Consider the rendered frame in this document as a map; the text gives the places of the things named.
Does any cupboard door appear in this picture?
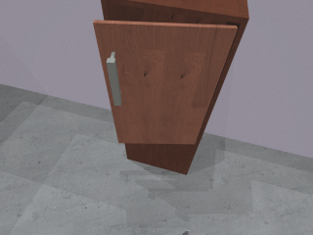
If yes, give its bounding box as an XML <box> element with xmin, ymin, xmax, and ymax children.
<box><xmin>93</xmin><ymin>20</ymin><xmax>238</xmax><ymax>145</ymax></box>

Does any handle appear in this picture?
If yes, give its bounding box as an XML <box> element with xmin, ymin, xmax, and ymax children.
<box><xmin>106</xmin><ymin>52</ymin><xmax>122</xmax><ymax>106</ymax></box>

